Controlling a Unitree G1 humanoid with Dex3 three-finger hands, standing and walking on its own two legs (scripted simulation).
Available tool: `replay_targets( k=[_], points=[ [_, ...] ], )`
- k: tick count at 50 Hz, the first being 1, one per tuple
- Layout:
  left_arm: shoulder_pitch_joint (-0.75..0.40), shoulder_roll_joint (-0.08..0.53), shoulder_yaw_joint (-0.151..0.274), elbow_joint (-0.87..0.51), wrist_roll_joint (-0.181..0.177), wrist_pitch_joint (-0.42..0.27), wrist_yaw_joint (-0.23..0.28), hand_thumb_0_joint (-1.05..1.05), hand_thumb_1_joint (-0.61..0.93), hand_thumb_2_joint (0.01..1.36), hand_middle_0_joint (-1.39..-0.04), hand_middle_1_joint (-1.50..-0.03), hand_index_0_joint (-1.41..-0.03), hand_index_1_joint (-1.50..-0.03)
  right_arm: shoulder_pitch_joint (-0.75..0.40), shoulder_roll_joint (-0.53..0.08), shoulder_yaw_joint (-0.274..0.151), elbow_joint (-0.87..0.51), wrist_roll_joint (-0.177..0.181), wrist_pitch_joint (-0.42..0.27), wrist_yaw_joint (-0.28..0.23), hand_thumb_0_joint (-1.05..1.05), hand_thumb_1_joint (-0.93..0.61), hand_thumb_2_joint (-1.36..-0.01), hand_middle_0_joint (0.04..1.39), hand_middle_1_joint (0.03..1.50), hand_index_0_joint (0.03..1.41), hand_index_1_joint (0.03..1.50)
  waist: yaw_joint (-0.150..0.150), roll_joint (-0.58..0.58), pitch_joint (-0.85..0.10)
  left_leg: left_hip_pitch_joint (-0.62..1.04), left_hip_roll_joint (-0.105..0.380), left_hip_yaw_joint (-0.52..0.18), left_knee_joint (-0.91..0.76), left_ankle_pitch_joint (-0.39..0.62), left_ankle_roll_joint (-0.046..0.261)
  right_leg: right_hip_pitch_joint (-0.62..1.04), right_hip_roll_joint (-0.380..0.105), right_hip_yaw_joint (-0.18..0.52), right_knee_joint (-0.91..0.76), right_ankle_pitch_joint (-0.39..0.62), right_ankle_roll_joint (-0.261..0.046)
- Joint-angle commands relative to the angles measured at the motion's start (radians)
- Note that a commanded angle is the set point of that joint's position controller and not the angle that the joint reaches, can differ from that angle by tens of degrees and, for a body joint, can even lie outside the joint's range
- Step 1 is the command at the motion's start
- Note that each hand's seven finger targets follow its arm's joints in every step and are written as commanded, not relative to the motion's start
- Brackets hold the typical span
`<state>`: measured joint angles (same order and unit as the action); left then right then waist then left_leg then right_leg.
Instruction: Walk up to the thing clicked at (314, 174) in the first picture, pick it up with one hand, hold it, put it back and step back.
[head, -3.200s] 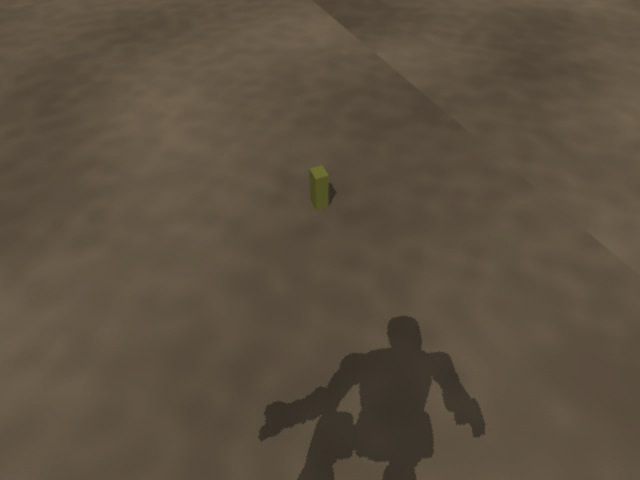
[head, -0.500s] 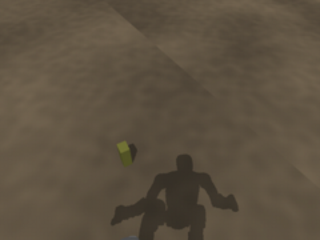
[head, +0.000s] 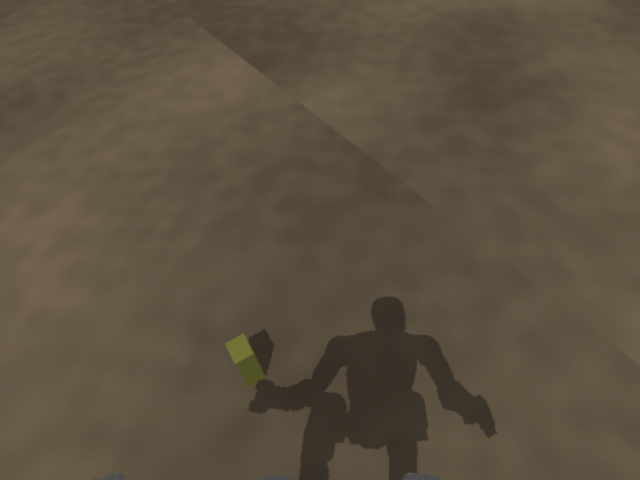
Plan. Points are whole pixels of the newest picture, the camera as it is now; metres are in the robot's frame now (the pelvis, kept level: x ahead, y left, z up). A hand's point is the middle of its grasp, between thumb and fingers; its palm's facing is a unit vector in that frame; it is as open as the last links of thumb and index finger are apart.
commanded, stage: walk up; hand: left
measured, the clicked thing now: (246, 361) +0.54 +0.30 -0.66
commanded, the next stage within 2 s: stand in 1.76 s
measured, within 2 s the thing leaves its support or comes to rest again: neither
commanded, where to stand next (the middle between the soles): +0.18 +0.03 m, yaw +0 degrees
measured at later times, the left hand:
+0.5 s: hand out of the picture +0.15 +0.30 -0.15, palm faces -0.07 -0.93 -0.37, open 7.4 cm
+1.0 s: hand (165, 398) +0.26 +0.27 -0.13, palm faces -0.04 -0.94 -0.34, open 7.4 cm
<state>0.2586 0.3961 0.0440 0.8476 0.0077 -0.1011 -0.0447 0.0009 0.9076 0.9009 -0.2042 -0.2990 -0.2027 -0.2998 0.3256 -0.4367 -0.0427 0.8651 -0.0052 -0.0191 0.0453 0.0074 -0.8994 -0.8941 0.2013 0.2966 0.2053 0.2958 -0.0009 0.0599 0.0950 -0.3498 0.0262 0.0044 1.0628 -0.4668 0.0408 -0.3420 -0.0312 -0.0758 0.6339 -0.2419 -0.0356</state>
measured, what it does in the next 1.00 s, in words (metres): walks ahead: left foot, then right foot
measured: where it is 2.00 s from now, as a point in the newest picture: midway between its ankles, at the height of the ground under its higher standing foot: outside the picture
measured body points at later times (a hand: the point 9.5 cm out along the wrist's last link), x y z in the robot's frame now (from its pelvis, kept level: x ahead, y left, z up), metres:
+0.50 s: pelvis +0.10 +0.03 +0.00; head +0.12 +0.04 +0.45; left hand +0.16 +0.35 -0.13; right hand +0.19 -0.29 -0.11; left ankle +0.17 +0.16 -0.72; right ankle +0.13 -0.10 -0.71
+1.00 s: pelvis +0.14 +0.03 +0.02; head +0.15 +0.02 +0.47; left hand +0.27 +0.32 -0.11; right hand +0.22 -0.28 -0.11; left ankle +0.17 +0.16 -0.72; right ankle +0.14 -0.10 -0.72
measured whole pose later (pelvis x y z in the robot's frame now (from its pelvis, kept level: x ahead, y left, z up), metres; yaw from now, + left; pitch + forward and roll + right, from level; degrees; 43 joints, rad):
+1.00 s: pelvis +0.14 +0.03 +0.02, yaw -1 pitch -3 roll +0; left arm 0.03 0.36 -0.01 1.10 0.00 -0.02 -0.01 0.00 0.91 0.90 -0.20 -0.30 -0.20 -0.30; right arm 0.07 -0.36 0.01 1.12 0.00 -0.03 0.01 0.00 -0.90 -0.89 0.20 0.30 0.21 0.30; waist 0.00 0.00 0.06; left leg -0.20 0.03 0.03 0.46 -0.21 -0.02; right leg -0.17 -0.03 -0.04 0.47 -0.25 0.01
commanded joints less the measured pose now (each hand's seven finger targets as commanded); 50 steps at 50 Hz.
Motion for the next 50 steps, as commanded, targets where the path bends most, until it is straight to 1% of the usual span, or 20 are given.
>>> replay_targets(
  k=[1,6,9,12,13,14,15,16,19,22,25,26,27,28,29,31,33,34,37,50],
  points=[
    [0.090,0.291,0.084,-0.048,-0.009,-0.013,0.033,0.000,0.900,0.900,-0.200,-0.300,-0.200,-0.300,0.050,-0.184,-0.058,-0.065,0.002,-0.034,-0.006,0.000,-0.900,-0.900,0.200,0.300,0.200,0.300,0.019,-0.200,-0.048,-0.228,0.072,-0.058,-0.040,0.079,-0.015,0.187,-0.260,0.322,-0.322,0.071,-0.190],
    [0.074,0.286,0.076,-0.076,0.006,-0.009,0.034,0.000,0.900,0.900,-0.200,-0.300,-0.200,-0.300,-0.020,-0.149,-0.062,-0.071,-0.013,-0.021,0.009,0.000,-0.900,-0.900,0.200,0.300,0.200,0.300,0.029,-0.218,-0.039,-0.103,0.063,0.018,-0.265,0.172,-0.038,0.061,-0.225,0.197,-0.307,0.098,-0.185],
    [0.046,0.267,0.054,-0.074,0.003,0.008,0.042,0.000,0.900,0.900,-0.200,-0.300,-0.200,-0.300,-0.048,-0.120,-0.055,-0.056,-0.007,-0.024,-0.006,0.000,-0.900,-0.900,0.200,0.300,0.200,0.300,0.020,-0.214,-0.065,0.024,0.027,0.056,-0.355,0.255,-0.036,0.004,-0.208,0.142,-0.210,0.300,-0.162],
    [-0.005,0.223,0.029,-0.066,-0.006,0.032,0.049,0.000,0.900,0.900,-0.200,-0.300,-0.200,-0.300,0.001,-0.138,-0.060,-0.010,-0.009,-0.036,-0.025,0.000,-0.900,-0.900,0.200,0.300,0.200,0.300,-0.034,-0.118,-0.114,0.217,-0.005,0.055,-0.519,0.346,-0.008,-0.086,-0.142,0.084,-0.017,0.163,-0.090],
    [0.041,0.190,0.017,-0.080,-0.004,0.034,0.042,0.000,0.900,0.900,-0.200,-0.300,-0.200,-0.300,0.065,-0.203,-0.082,-0.010,-0.015,-0.045,-0.028,0.000,-0.900,-0.900,0.200,0.300,0.200,0.300,-0.051,0.005,-0.160,0.283,0.092,-0.077,-0.598,0.194,0.028,-0.123,-0.092,0.060,0.108,-0.022,-0.061],
    [0.076,0.132,-0.001,-0.077,-0.013,0.038,0.041,0.000,0.900,0.900,-0.200,-0.300,-0.200,-0.300,0.056,-0.273,-0.091,-0.024,-0.024,-0.052,-0.031,0.000,-0.900,-0.900,0.200,0.300,0.200,0.300,-0.034,0.182,-0.144,0.309,0.291,-0.420,-0.731,0.097,0.103,-0.256,0.022,0.021,0.291,-0.245,0.002],
    [0.099,0.225,0.029,-0.040,-0.007,0.052,0.055,0.000,0.900,0.900,-0.200,-0.300,-0.200,-0.300,0.034,-0.338,-0.107,-0.032,-0.003,-0.048,-0.029,0.000,-0.900,-0.900,0.200,0.300,0.200,0.300,-0.043,0.166,-0.134,0.248,0.399,-0.566,-0.780,-0.028,0.230,-0.256,0.006,0.071,0.399,-0.386,-0.004],
    [0.080,0.258,0.033,-0.023,-0.001,0.054,0.059,0.000,0.900,0.900,-0.200,-0.300,-0.200,-0.300,0.000,-0.314,-0.107,-0.036,-0.002,-0.044,-0.032,0.000,-0.900,-0.900,0.200,0.300,0.200,0.300,-0.034,0.093,-0.090,0.203,0.381,-0.532,-0.773,-0.025,0.246,-0.264,-0.020,0.106,0.430,-0.365,-0.003],
    [0.118,0.245,0.039,0.028,-0.003,0.053,0.049,0.000,0.900,0.900,-0.200,-0.300,-0.200,-0.300,-0.086,-0.261,-0.082,-0.051,-0.010,-0.042,-0.040,0.000,-0.900,-0.900,0.200,0.300,0.200,0.300,0.003,0.132,-0.058,0.098,0.269,-0.288,-0.725,0.068,0.180,-0.175,-0.060,0.108,0.300,-0.260,-0.004],
    [0.130,0.196,0.041,0.065,0.002,0.051,0.042,0.000,0.900,0.900,-0.200,-0.300,-0.200,-0.300,-0.146,-0.234,-0.063,-0.054,-0.014,-0.034,-0.037,0.000,-0.900,-0.900,0.200,0.300,0.200,0.300,0.015,0.148,-0.084,-0.022,0.228,-0.184,-0.672,0.159,0.157,0.012,-0.019,0.046,0.137,-0.182,0.006],
    [0.123,0.188,0.047,0.097,0.014,0.049,0.052,0.000,0.900,0.900,-0.200,-0.300,-0.200,-0.300,-0.200,-0.183,-0.036,-0.054,-0.001,-0.015,-0.035,0.000,-0.900,-0.900,0.200,0.300,0.200,0.300,0.042,0.077,-0.107,-0.124,0.178,-0.119,-0.571,0.050,0.089,0.175,0.017,0.028,-0.054,-0.045,-0.001],
    [0.098,0.209,0.053,0.090,0.019,0.045,0.055,0.000,0.900,0.900,-0.200,-0.300,-0.200,-0.300,-0.176,-0.148,-0.019,-0.050,0.003,-0.012,-0.035,0.000,-0.900,-0.900,0.200,0.300,0.200,0.300,0.040,0.012,-0.105,-0.161,0.150,-0.099,-0.534,0.000,0.052,0.209,-0.017,0.089,-0.119,-0.065,-0.016],
    [0.037,0.258,0.057,0.068,0.028,0.037,0.060,0.000,0.900,0.900,-0.200,-0.300,-0.200,-0.300,-0.157,-0.098,-0.006,-0.041,0.011,-0.007,-0.035,0.000,-0.900,-0.900,0.200,0.300,0.200,0.300,0.017,-0.137,-0.074,-0.181,0.077,-0.052,-0.426,-0.022,0.002,0.129,-0.164,0.352,-0.242,-0.183,-0.063],
    [-0.027,0.308,0.057,0.065,0.021,0.040,0.056,0.000,0.900,0.900,-0.200,-0.300,-0.200,-0.300,-0.184,-0.128,-0.018,-0.017,0.010,0.000,-0.044,0.000,-0.900,-0.900,0.200,0.300,0.200,0.300,0.007,-0.205,-0.036,-0.073,0.002,0.009,-0.316,-0.056,-0.014,-0.055,-0.279,0.488,-0.327,-0.313,-0.147],
    [-0.105,0.291,0.048,0.046,0.016,0.042,0.054,0.000,0.900,0.900,-0.200,-0.300,-0.200,-0.300,-0.154,-0.151,-0.026,0.017,0.008,-0.002,-0.045,0.000,-0.900,-0.900,0.200,0.300,0.200,0.300,-0.019,-0.162,-0.018,0.026,0.023,-0.010,-0.305,0.002,-0.020,-0.118,-0.276,0.449,-0.301,-0.266,-0.160],
    [-0.149,0.237,0.024,0.061,0.005,0.044,0.056,0.000,0.900,0.900,-0.200,-0.300,-0.200,-0.300,-0.123,-0.151,-0.020,0.064,0.019,-0.022,-0.045,0.000,-0.900,-0.900,0.200,0.300,0.200,0.300,-0.048,-0.126,-0.073,0.126,0.047,-0.028,-0.500,0.223,-0.007,-0.063,-0.167,0.248,-0.183,0.019,-0.070],
    [-0.104,0.191,0.012,0.089,-0.008,0.049,0.049,0.000,0.900,0.900,-0.200,-0.300,-0.200,-0.300,-0.160,-0.186,-0.019,0.075,0.009,-0.038,-0.048,0.000,-0.900,-0.900,0.200,0.300,0.200,0.300,-0.007,-0.085,-0.146,0.127,0.140,-0.163,-0.596,0.315,0.036,0.030,-0.066,0.137,-0.095,0.113,-0.008],
    [-0.075,0.200,0.014,0.112,-0.009,0.050,0.048,0.000,0.900,0.900,-0.200,-0.300,-0.200,-0.300,-0.192,-0.198,-0.011,0.083,0.014,-0.041,-0.045,0.000,-0.900,-0.900,0.200,0.300,0.200,0.300,0.024,-0.079,-0.163,0.099,0.146,-0.158,-0.565,0.366,0.049,0.109,-0.061,0.127,-0.103,0.093,-0.004],
    [-0.122,0.209,0.014,0.143,-0.013,0.048,0.053,0.000,0.900,0.900,-0.200,-0.300,-0.200,-0.300,-0.212,-0.161,0.002,0.120,0.018,-0.035,-0.049,0.000,-0.900,-0.900,0.200,0.300,0.200,0.300,0.007,-0.091,-0.152,0.131,0.089,-0.065,-0.548,0.490,0.007,0.147,-0.105,0.157,-0.142,0.257,-0.021],
    [-0.256,0.176,-0.002,0.229,-0.013,0.070,0.048,0.000,0.900,0.900,-0.200,-0.300,-0.200,-0.300,-0.307,-0.143,0.014,0.224,0.008,-0.026,-0.050,0.000,-0.900,-0.900,0.200,0.300,0.200,0.300,0.009,-0.056,-0.141,0.194,0.107,-0.069,-0.716,0.433,-0.010,0.212,-0.102,0.131,-0.291,0.156,0.009]
  ],
)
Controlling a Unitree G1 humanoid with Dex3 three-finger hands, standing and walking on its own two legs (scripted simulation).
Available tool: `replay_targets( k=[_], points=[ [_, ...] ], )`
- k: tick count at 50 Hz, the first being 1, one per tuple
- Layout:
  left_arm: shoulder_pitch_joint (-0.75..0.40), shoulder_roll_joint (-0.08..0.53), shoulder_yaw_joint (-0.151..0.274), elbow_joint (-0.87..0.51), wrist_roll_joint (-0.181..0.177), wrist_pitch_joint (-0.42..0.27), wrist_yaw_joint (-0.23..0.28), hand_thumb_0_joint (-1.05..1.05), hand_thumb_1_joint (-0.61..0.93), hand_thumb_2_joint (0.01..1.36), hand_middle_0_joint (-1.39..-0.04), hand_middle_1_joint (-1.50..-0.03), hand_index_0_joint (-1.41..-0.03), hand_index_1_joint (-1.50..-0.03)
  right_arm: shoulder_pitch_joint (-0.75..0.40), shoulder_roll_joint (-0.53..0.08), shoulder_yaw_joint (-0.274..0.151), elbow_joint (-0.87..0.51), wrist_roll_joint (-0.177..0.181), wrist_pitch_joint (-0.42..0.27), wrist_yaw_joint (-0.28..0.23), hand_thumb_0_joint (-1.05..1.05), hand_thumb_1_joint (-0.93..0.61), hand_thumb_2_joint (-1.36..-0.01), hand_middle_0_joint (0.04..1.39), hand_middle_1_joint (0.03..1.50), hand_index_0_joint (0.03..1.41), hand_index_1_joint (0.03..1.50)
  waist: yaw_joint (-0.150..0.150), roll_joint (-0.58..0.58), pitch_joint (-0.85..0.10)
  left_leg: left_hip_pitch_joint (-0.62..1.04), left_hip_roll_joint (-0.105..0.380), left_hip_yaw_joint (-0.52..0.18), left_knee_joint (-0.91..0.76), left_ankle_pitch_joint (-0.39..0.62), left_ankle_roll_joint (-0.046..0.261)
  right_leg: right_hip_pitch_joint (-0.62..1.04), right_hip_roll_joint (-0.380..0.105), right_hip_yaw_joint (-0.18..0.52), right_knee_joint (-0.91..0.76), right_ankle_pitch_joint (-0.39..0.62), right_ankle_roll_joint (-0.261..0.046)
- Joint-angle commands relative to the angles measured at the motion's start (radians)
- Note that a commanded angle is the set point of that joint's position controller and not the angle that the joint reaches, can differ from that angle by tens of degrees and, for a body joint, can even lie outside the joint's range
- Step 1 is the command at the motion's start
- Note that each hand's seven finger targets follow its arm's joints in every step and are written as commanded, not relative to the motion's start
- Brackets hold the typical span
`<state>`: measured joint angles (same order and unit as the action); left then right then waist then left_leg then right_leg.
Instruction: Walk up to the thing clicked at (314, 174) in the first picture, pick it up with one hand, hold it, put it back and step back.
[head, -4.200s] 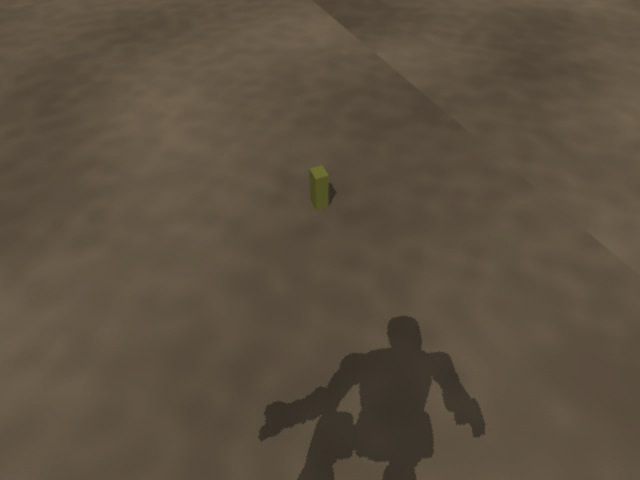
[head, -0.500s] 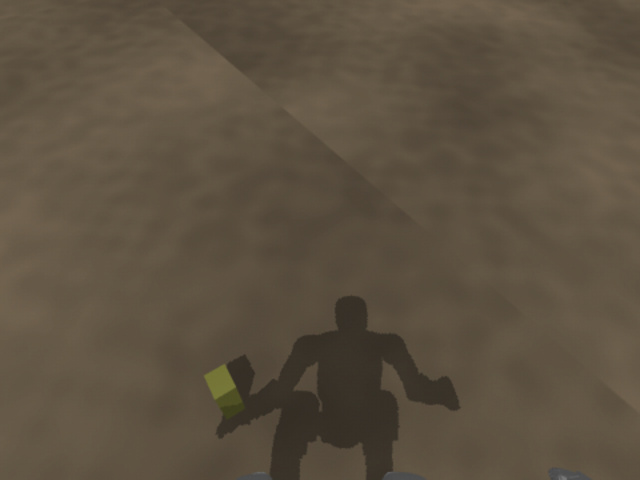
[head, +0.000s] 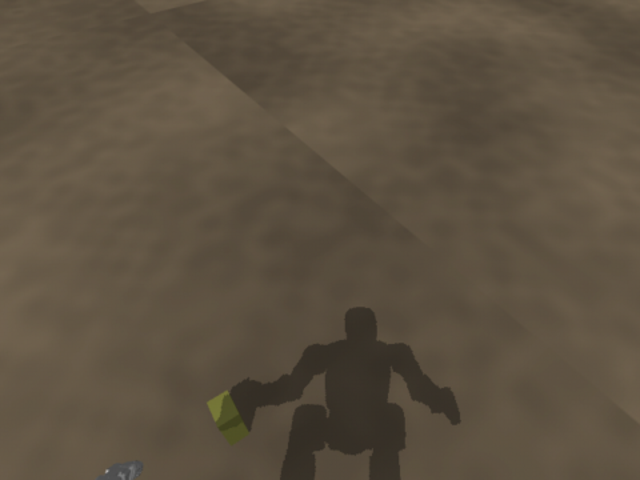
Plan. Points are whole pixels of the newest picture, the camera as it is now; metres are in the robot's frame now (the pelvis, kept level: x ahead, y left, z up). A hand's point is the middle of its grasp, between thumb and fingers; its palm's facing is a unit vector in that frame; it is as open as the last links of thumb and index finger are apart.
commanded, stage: walk up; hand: left
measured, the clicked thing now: (229, 419) +0.40 +0.28 -0.68
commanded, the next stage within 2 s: stand in 0.76 s
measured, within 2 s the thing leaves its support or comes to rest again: neither
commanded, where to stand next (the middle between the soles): +0.04 +0.00 m, yaw +1 degrees
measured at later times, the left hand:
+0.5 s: hand out of the picture +0.08 +0.26 -0.15, palm faces +0.00 -0.95 -0.32, open 7.4 cm
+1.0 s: hand out of the picture +0.09 +0.26 -0.15, palm faces -0.01 -0.94 -0.33, open 7.4 cm
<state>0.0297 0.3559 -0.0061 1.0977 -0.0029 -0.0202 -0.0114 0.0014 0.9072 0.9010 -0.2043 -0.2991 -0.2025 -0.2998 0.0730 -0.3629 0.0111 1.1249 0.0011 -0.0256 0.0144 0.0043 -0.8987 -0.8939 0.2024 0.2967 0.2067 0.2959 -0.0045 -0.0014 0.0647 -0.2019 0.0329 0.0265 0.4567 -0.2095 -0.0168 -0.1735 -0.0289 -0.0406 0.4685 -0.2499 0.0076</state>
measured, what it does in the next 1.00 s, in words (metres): stands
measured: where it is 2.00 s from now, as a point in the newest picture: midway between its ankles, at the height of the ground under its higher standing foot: outside the picture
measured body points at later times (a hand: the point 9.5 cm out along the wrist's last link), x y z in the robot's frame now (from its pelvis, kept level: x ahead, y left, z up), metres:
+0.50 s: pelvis +0.01 +0.01 +0.01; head +0.01 +0.01 +0.46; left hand +0.08 +0.31 -0.13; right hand +0.08 -0.30 -0.12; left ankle +0.02 +0.13 -0.74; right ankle +0.00 -0.12 -0.74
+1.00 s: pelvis +0.01 +0.01 +0.01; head +0.02 +0.01 +0.46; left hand +0.09 +0.31 -0.12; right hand +0.10 -0.29 -0.12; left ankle +0.02 +0.13 -0.74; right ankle +0.00 -0.12 -0.74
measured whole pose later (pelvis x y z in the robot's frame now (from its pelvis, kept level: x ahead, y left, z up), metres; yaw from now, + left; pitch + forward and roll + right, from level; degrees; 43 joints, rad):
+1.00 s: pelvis +0.01 +0.01 +0.01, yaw +0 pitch -2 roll +0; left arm 0.07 0.35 0.00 1.16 0.01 -0.01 -0.01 0.00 0.91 0.90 -0.20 -0.30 -0.20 -0.30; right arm 0.06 -0.35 0.00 1.15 -0.01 -0.01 0.01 0.00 -0.90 -0.89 0.20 0.30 0.21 0.30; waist 0.00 0.00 0.05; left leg -0.13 0.02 0.03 0.32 -0.15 -0.01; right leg -0.09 -0.04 -0.05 0.31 -0.18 0.03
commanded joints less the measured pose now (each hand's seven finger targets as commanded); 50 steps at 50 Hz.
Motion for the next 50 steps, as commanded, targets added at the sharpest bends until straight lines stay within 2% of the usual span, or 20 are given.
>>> replay_targets(
  k=[1,2,10,15,24,29,37,39,43,45,48,50],
  points=[
    [-0.043,0.214,0.047,-0.019,-0.001,-0.010,0.014,0.000,0.900,0.900,-0.200,-0.300,-0.200,-0.300,-0.053,-0.213,-0.038,-0.029,0.000,-0.019,-0.020,0.000,-0.900,-0.900,0.200,0.300,0.200,0.300,0.008,-0.002,-0.105,0.043,0.098,-0.089,-0.120,0.159,0.045,0.044,-0.106,0.100,-0.139,0.152,-0.033],
    [-0.047,0.214,0.048,-0.012,0.001,-0.009,0.012,0.000,0.900,0.900,-0.200,-0.300,-0.200,-0.300,-0.058,-0.215,-0.039,-0.028,0.000,-0.018,-0.019,0.000,-0.900,-0.900,0.200,0.300,0.200,0.300,0.006,0.004,-0.095,0.042,0.096,-0.089,-0.131,0.134,0.041,0.042,-0.106,0.097,-0.152,0.134,-0.032],
    [-0.048,0.209,0.053,0.007,0.007,-0.010,0.009,0.000,0.900,0.900,-0.200,-0.300,-0.200,-0.300,-0.066,-0.212,-0.038,-0.018,-0.003,-0.020,-0.019,0.000,-0.900,-0.900,0.200,0.300,0.200,0.300,0.007,0.006,-0.115,0.073,0.099,-0.082,-0.155,0.144,0.037,0.067,-0.108,0.093,-0.190,0.151,-0.023],
    [-0.052,0.204,0.055,0.013,0.009,-0.011,0.008,0.000,0.900,0.900,-0.200,-0.300,-0.200,-0.300,-0.048,-0.208,-0.041,-0.013,-0.004,-0.016,-0.019,0.000,-0.900,-0.900,0.200,0.300,0.200,0.300,-0.003,-0.009,-0.113,0.082,0.097,-0.083,-0.161,0.122,0.034,0.065,-0.111,0.096,-0.207,0.127,-0.025],
    [-0.022,0.197,0.054,0.022,0.008,-0.006,0.008,0.000,0.900,0.900,-0.200,-0.300,-0.200,-0.300,-0.040,-0.206,-0.043,-0.009,-0.006,-0.017,-0.023,0.000,-0.900,-0.900,0.200,0.300,0.200,0.300,0.004,0.005,-0.101,0.072,0.097,-0.090,-0.180,0.123,0.035,0.073,-0.105,0.089,-0.207,0.126,-0.020],
    [-0.009,0.195,0.055,0.022,0.012,-0.003,0.009,0.000,0.900,0.900,-0.200,-0.300,-0.200,-0.300,-0.048,-0.210,-0.047,-0.012,-0.008,-0.015,-0.023,0.000,-0.900,-0.900,0.200,0.300,0.200,0.300,0.002,0.017,-0.091,0.064,0.101,-0.101,-0.191,0.083,0.038,0.064,-0.099,0.081,-0.207,0.102,-0.019],
    [0.004,0.195,0.056,0.022,0.011,-0.004,0.011,0.000,0.900,0.900,-0.200,-0.300,-0.200,-0.300,-0.046,-0.199,-0.046,-0.018,-0.006,-0.015,-0.022,0.000,-0.900,-0.900,0.200,0.300,0.200,0.300,0.005,0.000,-0.096,0.072,0.094,-0.099,-0.180,0.143,0.035,0.070,-0.102,0.081,-0.205,0.144,-0.013],
    [0.008,0.200,0.053,0.014,0.015,-0.009,0.017,0.000,0.900,0.900,-0.200,-0.300,-0.200,-0.300,-0.053,-0.203,-0.049,-0.026,-0.013,-0.011,-0.025,0.000,-0.900,-0.900,0.200,0.300,0.200,0.300,0.004,0.007,-0.110,0.097,0.112,-0.100,-0.163,0.242,0.031,0.079,-0.121,0.091,-0.202,0.222,-0.015],
    [0.012,0.202,0.052,0.008,0.009,-0.011,0.017,0.000,0.900,0.900,-0.200,-0.300,-0.200,-0.300,-0.046,-0.197,-0.046,-0.024,-0.010,-0.014,-0.024,0.000,-0.900,-0.900,0.200,0.300,0.200,0.300,0.004,0.014,-0.135,0.116,0.113,-0.096,-0.170,0.288,0.026,0.108,-0.121,0.085,-0.190,0.258,-0.014],
    [0.009,0.199,0.049,0.009,0.011,-0.010,0.019,0.000,0.900,0.900,-0.200,-0.300,-0.200,-0.300,-0.055,-0.197,-0.047,-0.027,-0.009,-0.011,-0.025,0.000,-0.900,-0.900,0.200,0.300,0.200,0.300,0.004,0.008,-0.129,0.114,0.112,-0.094,-0.170,0.258,0.028,0.099,-0.121,0.082,-0.200,0.238,-0.012],
    [0.007,0.203,0.047,0.007,0.013,-0.006,0.019,0.000,0.900,0.900,-0.200,-0.300,-0.200,-0.300,-0.053,-0.198,-0.048,-0.028,-0.011,-0.006,-0.022,0.000,-0.900,-0.900,0.200,0.300,0.200,0.300,0.001,0.007,-0.105,0.092,0.110,-0.100,-0.193,0.171,0.025,0.085,-0.116,0.078,-0.208,0.154,-0.013],
    [0.014,0.202,0.045,0.007,0.013,-0.010,0.019,0.000,0.900,0.900,-0.200,-0.300,-0.200,-0.300,-0.060,-0.197,-0.048,-0.029,-0.010,-0.005,-0.020,0.000,-0.900,-0.900,0.200,0.300,0.200,0.300,0.005,0.002,-0.103,0.093,0.110,-0.102,-0.190,0.179,0.029,0.083,-0.118,0.078,-0.212,0.158,-0.011]
  ],
)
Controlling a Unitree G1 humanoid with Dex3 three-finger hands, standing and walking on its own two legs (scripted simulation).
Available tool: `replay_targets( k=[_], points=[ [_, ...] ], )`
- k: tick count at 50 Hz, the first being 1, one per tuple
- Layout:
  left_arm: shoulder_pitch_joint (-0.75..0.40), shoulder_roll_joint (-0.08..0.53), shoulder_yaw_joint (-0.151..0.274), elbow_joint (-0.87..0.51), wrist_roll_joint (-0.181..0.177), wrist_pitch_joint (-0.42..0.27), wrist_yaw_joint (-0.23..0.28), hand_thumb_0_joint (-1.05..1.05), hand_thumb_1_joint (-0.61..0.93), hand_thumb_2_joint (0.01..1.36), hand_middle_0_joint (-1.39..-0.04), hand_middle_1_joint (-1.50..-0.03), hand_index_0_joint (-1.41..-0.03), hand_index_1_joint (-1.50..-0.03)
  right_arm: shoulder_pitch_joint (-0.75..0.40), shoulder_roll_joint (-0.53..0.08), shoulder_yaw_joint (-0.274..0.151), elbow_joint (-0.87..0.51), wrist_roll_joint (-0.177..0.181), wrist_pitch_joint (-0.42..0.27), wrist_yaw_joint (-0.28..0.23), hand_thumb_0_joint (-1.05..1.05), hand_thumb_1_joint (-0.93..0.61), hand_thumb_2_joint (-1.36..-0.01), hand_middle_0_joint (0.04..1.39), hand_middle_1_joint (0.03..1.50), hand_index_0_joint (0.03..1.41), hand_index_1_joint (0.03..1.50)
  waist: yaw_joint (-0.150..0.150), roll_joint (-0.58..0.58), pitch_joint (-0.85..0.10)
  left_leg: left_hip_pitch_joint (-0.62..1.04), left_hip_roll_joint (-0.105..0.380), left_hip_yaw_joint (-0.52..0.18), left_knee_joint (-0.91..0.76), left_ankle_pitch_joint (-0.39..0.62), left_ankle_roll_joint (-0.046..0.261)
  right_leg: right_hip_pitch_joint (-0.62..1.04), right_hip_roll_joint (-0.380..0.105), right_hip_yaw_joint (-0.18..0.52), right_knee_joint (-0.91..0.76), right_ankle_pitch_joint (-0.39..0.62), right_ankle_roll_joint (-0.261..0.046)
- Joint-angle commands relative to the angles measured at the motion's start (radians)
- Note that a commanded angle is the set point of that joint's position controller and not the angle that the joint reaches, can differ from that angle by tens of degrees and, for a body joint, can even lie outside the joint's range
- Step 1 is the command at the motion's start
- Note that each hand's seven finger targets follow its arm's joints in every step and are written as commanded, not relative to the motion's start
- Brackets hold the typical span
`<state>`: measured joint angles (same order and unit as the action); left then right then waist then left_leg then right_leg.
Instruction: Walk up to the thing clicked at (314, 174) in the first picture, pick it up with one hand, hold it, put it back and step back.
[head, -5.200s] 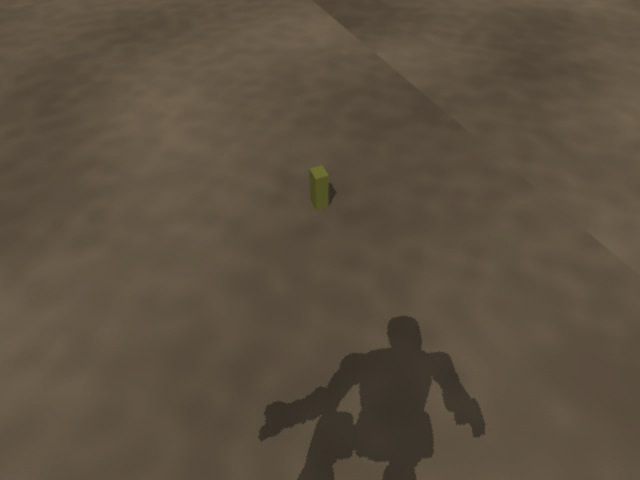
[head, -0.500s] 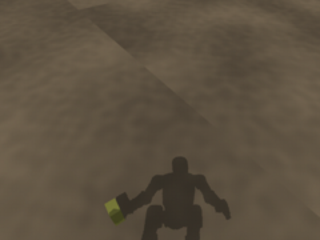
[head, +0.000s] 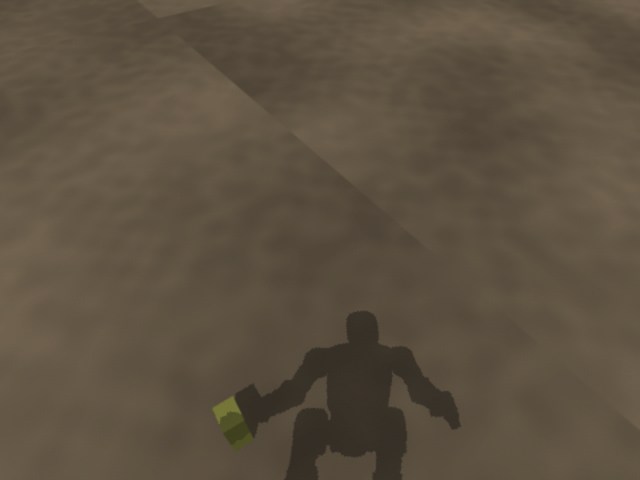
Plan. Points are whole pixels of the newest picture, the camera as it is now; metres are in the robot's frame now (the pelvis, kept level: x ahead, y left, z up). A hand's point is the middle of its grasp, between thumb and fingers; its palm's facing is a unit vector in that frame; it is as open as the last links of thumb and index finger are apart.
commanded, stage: stand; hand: left
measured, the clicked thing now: (234, 424) +0.39 +0.27 -0.69
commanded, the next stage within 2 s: go down in 1.96 s
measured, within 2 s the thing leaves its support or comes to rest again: neither
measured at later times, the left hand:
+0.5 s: hand out of the picture +0.06 +0.25 -0.16, palm faces -0.03 -0.94 -0.33, open 7.4 cm
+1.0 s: hand out of the picture +0.07 +0.25 -0.16, palm faces -0.03 -0.94 -0.33, open 7.4 cm
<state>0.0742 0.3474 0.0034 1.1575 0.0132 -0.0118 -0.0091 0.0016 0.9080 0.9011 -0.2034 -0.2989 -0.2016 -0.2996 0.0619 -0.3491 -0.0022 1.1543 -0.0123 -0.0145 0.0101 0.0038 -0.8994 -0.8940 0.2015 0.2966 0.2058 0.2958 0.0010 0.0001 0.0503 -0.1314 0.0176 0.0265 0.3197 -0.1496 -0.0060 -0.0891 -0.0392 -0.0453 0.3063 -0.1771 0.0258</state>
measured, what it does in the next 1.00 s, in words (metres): stands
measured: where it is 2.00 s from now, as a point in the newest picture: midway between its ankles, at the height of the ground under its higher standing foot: outside the picture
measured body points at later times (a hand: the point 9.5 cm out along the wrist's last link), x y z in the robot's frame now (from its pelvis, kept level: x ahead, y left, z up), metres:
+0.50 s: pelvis +0.00 +0.00 +0.00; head +0.00 +0.00 +0.45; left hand +0.07 +0.30 -0.14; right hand +0.07 -0.30 -0.13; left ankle +0.02 +0.12 -0.75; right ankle -0.01 -0.13 -0.75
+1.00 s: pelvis +0.00 +0.00 +0.00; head +0.01 +0.00 +0.45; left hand +0.07 +0.30 -0.14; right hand +0.08 -0.30 -0.13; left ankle +0.02 +0.12 -0.75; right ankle -0.01 -0.13 -0.75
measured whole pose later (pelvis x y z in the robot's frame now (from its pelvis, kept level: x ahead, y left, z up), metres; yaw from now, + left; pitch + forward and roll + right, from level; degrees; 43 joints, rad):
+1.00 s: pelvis +0.00 +0.00 +0.00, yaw +0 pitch -2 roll +0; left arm 0.11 0.35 0.00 1.14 0.02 -0.01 -0.01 0.00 0.91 0.90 -0.20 -0.30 -0.20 -0.30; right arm 0.10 -0.35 0.00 1.14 -0.01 -0.01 0.01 0.00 -0.90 -0.89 0.20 0.30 0.21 0.30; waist 0.00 0.00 0.05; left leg -0.13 0.02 0.02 0.33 -0.15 -0.01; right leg -0.09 -0.04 -0.05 0.31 -0.18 0.02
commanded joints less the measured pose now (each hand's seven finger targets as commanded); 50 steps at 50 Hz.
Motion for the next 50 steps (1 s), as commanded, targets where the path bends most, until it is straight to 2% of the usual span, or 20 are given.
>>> replay_targets(
  k=[1,6,10,15,18,28,36,45,50],
  points=[
    [-0.031,0.210,0.035,-0.053,-0.003,-0.019,0.017,0.000,0.900,0.900,-0.200,-0.300,-0.200,-0.300,-0.043,-0.210,-0.034,-0.058,0.004,-0.016,-0.015,0.000,-0.900,-0.900,0.200,0.300,0.200,0.300,-0.003,-0.005,-0.083,0.019,0.123,-0.102,-0.056,0.100,0.017,-0.011,-0.108,0.086,-0.056,0.074,-0.029],
    [-0.021,0.212,0.035,-0.056,-0.004,-0.017,0.013,0.000,0.900,0.900,-0.200,-0.300,-0.200,-0.300,-0.043,-0.214,-0.034,-0.057,0.003,-0.018,-0.013,0.000,-0.900,-0.900,0.200,0.300,0.200,0.300,-0.001,0.010,-0.078,0.021,0.121,-0.104,-0.060,0.080,0.014,-0.017,-0.111,0.091,-0.056,0.065,-0.035],
    [-0.029,0.217,0.036,-0.063,-0.003,-0.020,0.015,0.000,0.900,0.900,-0.200,-0.300,-0.200,-0.300,-0.038,-0.212,-0.035,-0.059,0.003,-0.019,-0.012,0.000,-0.900,-0.900,0.200,0.300,0.200,0.300,-0.003,-0.001,-0.094,0.028,0.124,-0.104,-0.049,0.121,0.018,-0.003,-0.114,0.093,-0.055,0.088,-0.033],
    [-0.027,0.217,0.037,-0.064,-0.005,-0.018,0.015,0.000,0.900,0.900,-0.200,-0.300,-0.200,-0.300,-0.032,-0.208,-0.032,-0.059,0.003,-0.019,-0.012,0.000,-0.900,-0.900,0.200,0.300,0.200,0.300,-0.002,-0.001,-0.079,0.019,0.121,-0.102,-0.054,0.119,0.015,-0.005,-0.112,0.090,-0.054,0.088,-0.034],
    [-0.008,0.214,0.037,-0.061,-0.001,-0.016,0.014,0.000,0.900,0.900,-0.200,-0.300,-0.200,-0.300,-0.030,-0.216,-0.034,-0.061,0.005,-0.016,-0.013,0.000,-0.900,-0.900,0.200,0.300,0.200,0.300,0.000,0.003,-0.080,0.022,0.119,-0.102,-0.058,0.069,0.017,-0.016,-0.109,0.088,-0.061,0.059,-0.035],
    [0.005,0.211,0.034,-0.062,-0.002,-0.016,0.013,0.000,0.900,0.900,-0.200,-0.300,-0.200,-0.300,-0.023,-0.218,-0.034,-0.059,0.004,-0.014,-0.012,0.000,-0.900,-0.900,0.200,0.300,0.200,0.300,0.000,0.016,-0.059,0.011,0.114,-0.107,-0.060,0.026,0.015,-0.037,-0.106,0.090,-0.065,0.019,-0.035],
    [0.001,0.219,0.037,-0.068,-0.002,-0.019,0.014,0.000,0.900,0.900,-0.200,-0.300,-0.200,-0.300,-0.011,-0.212,-0.030,-0.066,0.002,-0.016,-0.012,0.000,-0.900,-0.900,0.200,0.300,0.200,0.300,-0.002,-0.003,-0.073,0.021,0.124,-0.109,-0.049,0.089,0.022,-0.017,-0.111,0.092,-0.055,0.063,-0.034],
    [0.010,0.213,0.036,-0.068,-0.001,-0.016,0.014,0.000,0.900,0.900,-0.200,-0.300,-0.200,-0.301,-0.008,-0.217,-0.030,-0.066,0.005,-0.014,-0.014,0.000,-0.900,-0.900,0.200,0.300,0.200,0.300,0.001,0.008,-0.065,0.017,0.118,-0.104,-0.047,0.071,0.020,-0.015,-0.110,0.092,-0.063,0.063,-0.036],
    [0.002,0.218,0.038,-0.074,-0.002,-0.016,0.014,0.000,0.900,0.900,-0.200,-0.300,-0.200,-0.301,-0.008,-0.214,-0.029,-0.069,0.003,-0.015,-0.014,0.000,-0.900,-0.900,0.200,0.300,0.200,0.300,-0.002,0.010,-0.070,0.019,0.118,-0.105,-0.050,0.095,0.017,-0.014,-0.109,0.091,-0.056,0.074,-0.038]
  ],
)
